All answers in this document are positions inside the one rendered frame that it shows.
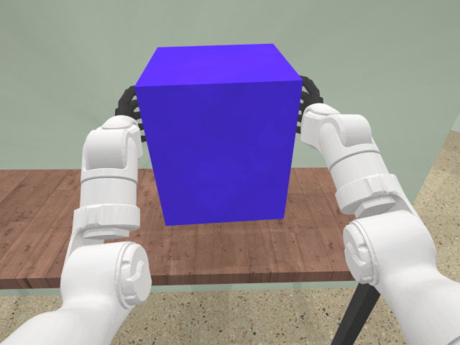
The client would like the carton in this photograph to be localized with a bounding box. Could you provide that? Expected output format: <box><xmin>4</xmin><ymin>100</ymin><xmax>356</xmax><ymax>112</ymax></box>
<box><xmin>134</xmin><ymin>44</ymin><xmax>303</xmax><ymax>226</ymax></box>

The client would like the robot left forearm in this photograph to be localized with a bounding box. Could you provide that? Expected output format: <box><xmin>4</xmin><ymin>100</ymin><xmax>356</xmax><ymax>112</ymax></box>
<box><xmin>60</xmin><ymin>115</ymin><xmax>143</xmax><ymax>300</ymax></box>

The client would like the left robot hand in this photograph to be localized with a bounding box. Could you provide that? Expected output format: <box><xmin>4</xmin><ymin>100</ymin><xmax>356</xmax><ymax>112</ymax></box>
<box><xmin>115</xmin><ymin>86</ymin><xmax>146</xmax><ymax>142</ymax></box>

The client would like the robot right upper arm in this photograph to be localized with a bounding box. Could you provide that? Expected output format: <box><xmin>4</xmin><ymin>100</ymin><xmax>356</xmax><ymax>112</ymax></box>
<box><xmin>343</xmin><ymin>210</ymin><xmax>460</xmax><ymax>345</ymax></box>

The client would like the right robot hand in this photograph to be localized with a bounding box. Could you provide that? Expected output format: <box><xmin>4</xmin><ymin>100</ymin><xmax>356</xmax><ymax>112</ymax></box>
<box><xmin>296</xmin><ymin>75</ymin><xmax>323</xmax><ymax>134</ymax></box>

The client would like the robot right forearm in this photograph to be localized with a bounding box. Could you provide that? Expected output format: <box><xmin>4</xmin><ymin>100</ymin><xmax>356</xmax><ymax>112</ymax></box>
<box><xmin>300</xmin><ymin>103</ymin><xmax>437</xmax><ymax>265</ymax></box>

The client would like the table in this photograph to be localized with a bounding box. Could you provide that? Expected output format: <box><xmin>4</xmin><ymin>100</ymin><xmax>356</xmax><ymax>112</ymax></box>
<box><xmin>0</xmin><ymin>167</ymin><xmax>380</xmax><ymax>345</ymax></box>

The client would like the robot left upper arm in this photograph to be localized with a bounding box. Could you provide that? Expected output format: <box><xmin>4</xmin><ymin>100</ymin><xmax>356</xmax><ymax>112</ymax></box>
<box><xmin>0</xmin><ymin>241</ymin><xmax>152</xmax><ymax>345</ymax></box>

